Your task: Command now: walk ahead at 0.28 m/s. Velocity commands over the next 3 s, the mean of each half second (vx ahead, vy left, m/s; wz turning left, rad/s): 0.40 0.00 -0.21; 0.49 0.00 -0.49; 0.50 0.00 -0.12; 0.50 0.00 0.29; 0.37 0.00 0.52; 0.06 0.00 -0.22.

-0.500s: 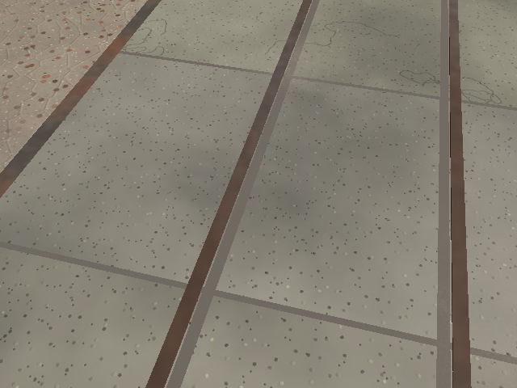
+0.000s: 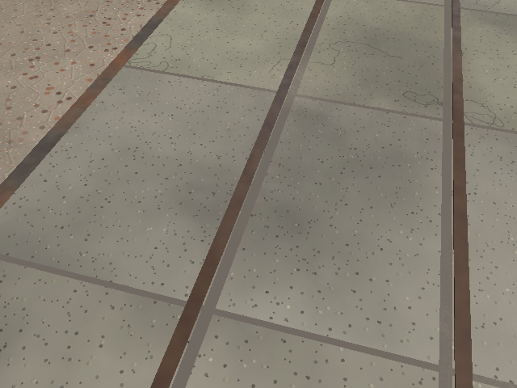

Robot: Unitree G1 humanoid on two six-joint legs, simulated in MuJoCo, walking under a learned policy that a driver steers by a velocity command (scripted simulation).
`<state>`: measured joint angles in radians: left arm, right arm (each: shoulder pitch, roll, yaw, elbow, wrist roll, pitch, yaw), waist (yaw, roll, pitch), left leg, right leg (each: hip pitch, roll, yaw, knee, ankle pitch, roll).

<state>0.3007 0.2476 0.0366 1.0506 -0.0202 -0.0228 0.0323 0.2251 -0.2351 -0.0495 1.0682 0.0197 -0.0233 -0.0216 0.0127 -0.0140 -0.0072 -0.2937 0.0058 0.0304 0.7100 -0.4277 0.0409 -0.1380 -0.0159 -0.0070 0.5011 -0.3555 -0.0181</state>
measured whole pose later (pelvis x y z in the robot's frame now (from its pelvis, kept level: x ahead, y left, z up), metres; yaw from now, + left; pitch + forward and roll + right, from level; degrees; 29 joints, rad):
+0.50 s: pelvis +0.20 +0.00 -0.02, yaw -9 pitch +2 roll +0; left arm -0.02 0.22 0.03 0.84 -0.03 -0.06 -0.06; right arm 0.44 -0.22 -0.03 1.09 0.00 -0.08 -0.03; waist -0.07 -0.01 0.04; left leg 0.21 -0.01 0.19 0.19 -0.42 0.00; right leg -0.62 -0.02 -0.08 0.62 -0.04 -0.10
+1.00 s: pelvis +0.50 -0.06 +0.00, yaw -24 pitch +2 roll -1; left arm 0.36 0.27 0.07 0.86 -0.02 -0.06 0.01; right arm 0.02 -0.27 -0.03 0.77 0.00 -0.13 0.01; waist 0.09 0.04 0.01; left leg -0.54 0.03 -0.05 0.48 0.04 -0.01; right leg -0.06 0.12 0.16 0.39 -0.36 -0.08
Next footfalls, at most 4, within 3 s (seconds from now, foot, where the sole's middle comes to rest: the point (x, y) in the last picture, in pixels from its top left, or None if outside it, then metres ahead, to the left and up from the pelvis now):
0.54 right None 0.40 -0.12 -0.77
1.04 left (277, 323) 0.74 -0.03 -0.77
1.56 right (391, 282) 0.88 -0.37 -0.77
2.10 left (339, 195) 1.24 -0.25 -0.77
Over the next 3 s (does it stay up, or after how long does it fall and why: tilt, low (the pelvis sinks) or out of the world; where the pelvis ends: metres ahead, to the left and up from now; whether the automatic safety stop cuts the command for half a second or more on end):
stays up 1.32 -0.33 0.00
